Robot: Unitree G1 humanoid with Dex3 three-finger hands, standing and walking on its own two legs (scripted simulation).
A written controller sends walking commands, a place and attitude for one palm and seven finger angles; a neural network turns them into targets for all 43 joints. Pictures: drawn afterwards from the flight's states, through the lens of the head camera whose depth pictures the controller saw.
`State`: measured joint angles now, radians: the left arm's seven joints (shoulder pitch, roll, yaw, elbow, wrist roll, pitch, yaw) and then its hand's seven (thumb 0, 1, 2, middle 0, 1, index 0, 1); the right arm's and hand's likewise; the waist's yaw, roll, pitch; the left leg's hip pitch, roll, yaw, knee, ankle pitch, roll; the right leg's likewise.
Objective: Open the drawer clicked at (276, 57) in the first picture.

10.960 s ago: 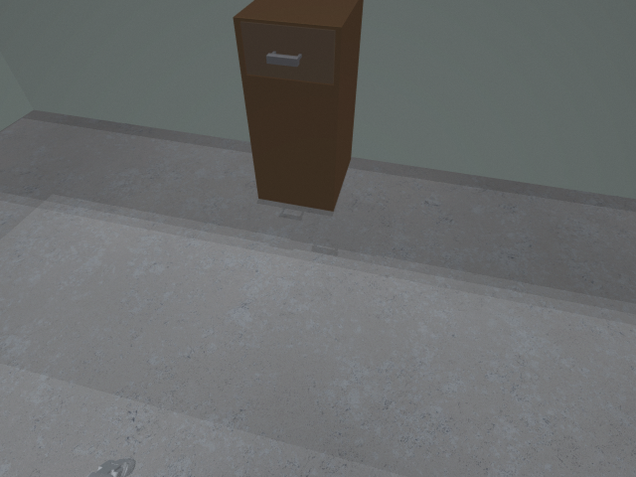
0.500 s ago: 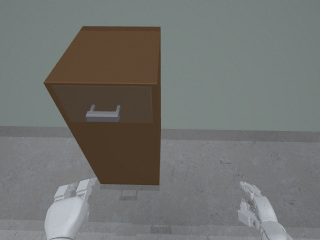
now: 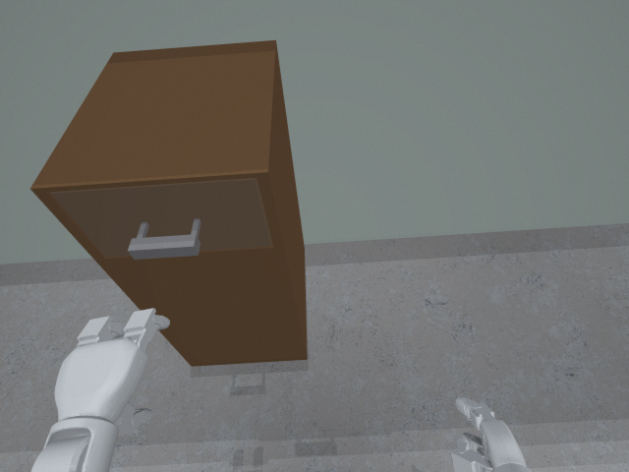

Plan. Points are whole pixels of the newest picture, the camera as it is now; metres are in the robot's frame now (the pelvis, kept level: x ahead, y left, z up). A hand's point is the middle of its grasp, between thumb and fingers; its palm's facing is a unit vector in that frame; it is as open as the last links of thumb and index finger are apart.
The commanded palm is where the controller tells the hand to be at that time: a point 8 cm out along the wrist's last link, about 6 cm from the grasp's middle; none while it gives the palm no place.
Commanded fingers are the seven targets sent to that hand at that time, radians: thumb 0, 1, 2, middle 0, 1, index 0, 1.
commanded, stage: raise the hand with hooked fingers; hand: left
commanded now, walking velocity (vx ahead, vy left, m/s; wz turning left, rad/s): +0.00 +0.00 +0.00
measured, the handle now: (167, 236) +0.47 +0.31 -0.03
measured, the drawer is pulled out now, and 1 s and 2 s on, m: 0.00 0.00 0.00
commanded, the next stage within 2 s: move the hooked fingers above the handle in 0.98 s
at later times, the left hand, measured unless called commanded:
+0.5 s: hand (94, 294) +0.29 +0.29 +0.09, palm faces +0.13 -0.08 -0.99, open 13.7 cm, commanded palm +0.25 +0.30 +0.14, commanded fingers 0.00 -0.50 0.30 -0.30 -1.20 -0.30 -1.20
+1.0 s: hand (50, 303) +0.27 +0.33 +0.10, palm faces +0.14 -0.08 -0.99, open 13.8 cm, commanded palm +0.24 +0.33 +0.15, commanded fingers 0.00 -0.50 0.30 -0.30 -1.20 -0.30 -1.20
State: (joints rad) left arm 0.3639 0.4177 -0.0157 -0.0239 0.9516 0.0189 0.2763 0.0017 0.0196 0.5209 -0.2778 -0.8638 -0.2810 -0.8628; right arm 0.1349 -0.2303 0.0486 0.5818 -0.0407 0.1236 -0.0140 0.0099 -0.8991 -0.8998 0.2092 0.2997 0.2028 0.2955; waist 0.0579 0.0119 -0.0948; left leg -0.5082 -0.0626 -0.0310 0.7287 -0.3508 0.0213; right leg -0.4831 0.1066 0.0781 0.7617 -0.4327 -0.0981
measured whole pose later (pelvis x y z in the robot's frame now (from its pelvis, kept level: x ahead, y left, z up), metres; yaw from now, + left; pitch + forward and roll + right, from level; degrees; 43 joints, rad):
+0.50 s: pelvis -0.02 +0.06 +0.01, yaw +0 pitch +3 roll +0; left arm -0.04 0.42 -0.13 0.06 0.98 0.18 0.19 0.00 -0.47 0.31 -0.32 -1.18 -0.32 -1.18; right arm 0.08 -0.21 0.01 0.59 0.01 0.14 -0.04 0.01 -0.90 -0.90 0.20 0.30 0.20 0.29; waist 0.05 0.06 -0.08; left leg -0.34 -0.10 -0.06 0.60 -0.31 0.06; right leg -0.30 0.06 0.09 0.61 -0.36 -0.02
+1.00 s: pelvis -0.04 +0.08 +0.02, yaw +1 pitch +3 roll -1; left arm -0.09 0.46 -0.07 0.08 0.96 0.04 0.19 0.00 -0.49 0.30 -0.32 -1.20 -0.32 -1.20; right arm 0.19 -0.25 -0.02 0.64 0.01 0.11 -0.01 0.01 -0.90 -0.90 0.20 0.30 0.20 0.29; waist 0.08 0.07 -0.02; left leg -0.34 -0.13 -0.07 0.55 -0.24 0.09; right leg -0.29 0.04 0.08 0.54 -0.30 -0.01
